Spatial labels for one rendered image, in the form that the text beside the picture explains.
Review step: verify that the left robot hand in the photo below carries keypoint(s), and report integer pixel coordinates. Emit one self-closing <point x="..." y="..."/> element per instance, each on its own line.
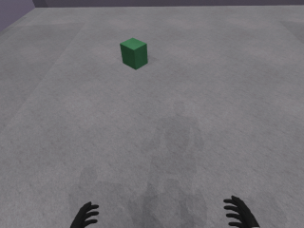
<point x="80" y="219"/>

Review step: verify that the carton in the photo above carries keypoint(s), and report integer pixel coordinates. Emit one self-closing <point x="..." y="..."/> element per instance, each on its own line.
<point x="134" y="53"/>

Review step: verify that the right robot hand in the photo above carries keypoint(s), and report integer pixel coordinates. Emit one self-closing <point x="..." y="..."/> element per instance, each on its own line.
<point x="244" y="213"/>

